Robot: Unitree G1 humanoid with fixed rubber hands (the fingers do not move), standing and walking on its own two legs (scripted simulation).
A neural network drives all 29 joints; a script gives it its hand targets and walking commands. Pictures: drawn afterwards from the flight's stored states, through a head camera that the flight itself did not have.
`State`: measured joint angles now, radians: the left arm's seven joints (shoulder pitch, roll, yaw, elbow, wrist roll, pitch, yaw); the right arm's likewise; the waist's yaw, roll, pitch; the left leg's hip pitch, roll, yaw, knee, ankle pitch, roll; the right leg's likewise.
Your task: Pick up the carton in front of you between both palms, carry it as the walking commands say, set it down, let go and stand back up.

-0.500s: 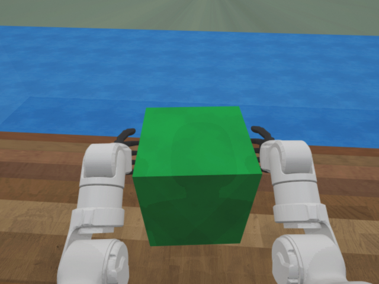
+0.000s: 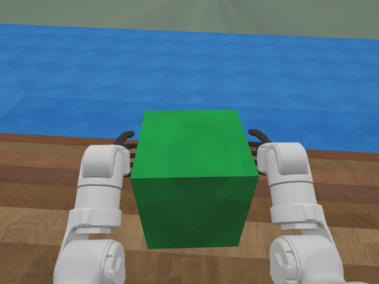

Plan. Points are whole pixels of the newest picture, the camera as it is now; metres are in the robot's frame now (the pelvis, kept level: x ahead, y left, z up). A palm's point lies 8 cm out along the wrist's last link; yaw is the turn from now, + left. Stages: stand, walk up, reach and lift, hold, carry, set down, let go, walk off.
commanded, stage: carry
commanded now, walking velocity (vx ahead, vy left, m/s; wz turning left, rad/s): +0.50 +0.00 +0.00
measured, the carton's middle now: (192, 179) +0.36 +0.00 +0.05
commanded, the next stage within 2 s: none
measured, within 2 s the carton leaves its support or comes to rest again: neither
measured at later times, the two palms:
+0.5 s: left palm (146, 127) +0.52 +0.12 +0.07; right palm (251, 120) +0.55 -0.18 +0.07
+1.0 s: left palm (157, 106) +0.85 +0.13 -0.08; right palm (227, 107) +0.84 -0.17 -0.08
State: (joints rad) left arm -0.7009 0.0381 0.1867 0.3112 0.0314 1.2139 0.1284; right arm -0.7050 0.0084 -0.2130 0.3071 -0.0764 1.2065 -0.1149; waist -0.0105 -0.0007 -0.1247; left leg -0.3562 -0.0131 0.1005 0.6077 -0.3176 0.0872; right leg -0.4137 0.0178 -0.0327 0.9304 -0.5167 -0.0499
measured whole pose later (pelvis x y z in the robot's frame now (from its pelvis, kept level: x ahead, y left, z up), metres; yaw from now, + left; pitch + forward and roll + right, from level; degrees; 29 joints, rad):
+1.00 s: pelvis +0.50 -0.01 -0.18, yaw +1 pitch +3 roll +0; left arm -0.66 0.00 0.22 0.22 0.06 1.21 0.13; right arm -0.67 -0.01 -0.17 0.26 -0.03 1.18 -0.13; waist -0.07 -0.01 -0.01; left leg -0.38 -0.09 0.08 0.93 -0.60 0.12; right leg -0.76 -0.04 0.04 1.12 -0.12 -0.04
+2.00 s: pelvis +1.26 -0.03 -0.52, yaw +2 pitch +1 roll +1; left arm -0.60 -0.02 0.21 0.13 0.07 1.14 0.13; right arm -0.65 -0.03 -0.15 0.23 0.02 1.09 -0.14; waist -0.03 -0.05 -0.03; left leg -0.34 -0.09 0.13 1.38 -0.55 0.15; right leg -0.47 0.03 -0.08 0.58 0.30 -0.11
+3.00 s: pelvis +2.11 -0.01 -0.86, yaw +1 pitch +2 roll -2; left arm -0.65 0.04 0.08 0.29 -0.05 1.09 0.19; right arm -0.61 0.01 -0.28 0.19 -0.07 1.12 -0.11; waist 0.18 0.01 -0.01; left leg -0.65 0.01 -0.01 0.74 0.21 0.05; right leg -0.34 0.11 -0.11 1.05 -0.41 -0.10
